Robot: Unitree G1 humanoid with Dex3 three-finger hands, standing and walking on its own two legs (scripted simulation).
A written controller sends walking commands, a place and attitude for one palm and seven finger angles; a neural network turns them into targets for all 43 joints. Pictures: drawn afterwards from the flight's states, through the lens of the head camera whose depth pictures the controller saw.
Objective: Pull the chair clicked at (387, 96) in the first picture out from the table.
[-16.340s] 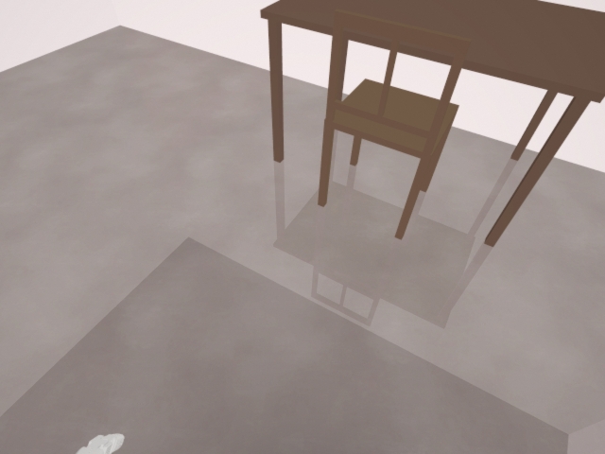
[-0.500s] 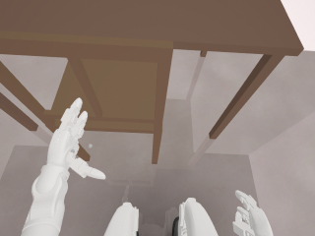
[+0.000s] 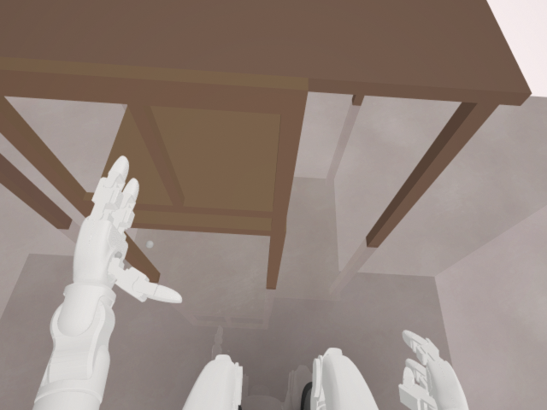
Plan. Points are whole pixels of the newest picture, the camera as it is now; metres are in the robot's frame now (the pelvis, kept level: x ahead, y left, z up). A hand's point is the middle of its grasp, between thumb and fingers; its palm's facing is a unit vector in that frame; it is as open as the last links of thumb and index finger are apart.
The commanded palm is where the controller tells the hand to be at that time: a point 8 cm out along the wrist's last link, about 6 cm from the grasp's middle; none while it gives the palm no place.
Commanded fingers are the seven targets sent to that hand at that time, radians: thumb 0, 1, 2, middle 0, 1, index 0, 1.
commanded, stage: aim the fingers beside a spindle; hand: left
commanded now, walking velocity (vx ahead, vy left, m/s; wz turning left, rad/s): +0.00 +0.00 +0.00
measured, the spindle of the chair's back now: (162, 161) +0.47 +0.20 +0.02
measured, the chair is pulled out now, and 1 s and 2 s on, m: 0.00 0.00 0.00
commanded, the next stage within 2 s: push the fingers through the gap in 0.36 s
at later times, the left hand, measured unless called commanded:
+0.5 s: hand (154, 255) +0.32 +0.18 +0.01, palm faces -0.06 -1.00 -0.02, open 16.9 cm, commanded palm +0.31 +0.23 +0.03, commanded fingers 0.00 -0.50 0.30 -0.06 -0.08 -0.06 -0.08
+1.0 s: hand (165, 217) +0.38 +0.17 +0.02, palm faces -0.02 -1.00 -0.04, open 17.0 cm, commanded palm +0.36 +0.22 +0.02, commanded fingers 0.00 -0.50 0.30 -0.06 -0.08 -0.06 -0.08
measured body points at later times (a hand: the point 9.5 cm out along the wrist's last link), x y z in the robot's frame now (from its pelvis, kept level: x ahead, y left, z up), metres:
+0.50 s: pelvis +0.00 +0.00 +0.00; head +0.12 +0.01 +0.43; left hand +0.32 +0.24 +0.02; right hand +0.16 -0.25 -0.10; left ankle +0.00 +0.10 -0.62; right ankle +0.05 -0.13 -0.62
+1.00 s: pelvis -0.01 +0.00 +0.00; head +0.12 +0.01 +0.43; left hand +0.37 +0.23 +0.03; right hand +0.13 -0.25 -0.11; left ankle +0.00 +0.10 -0.62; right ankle +0.05 -0.13 -0.62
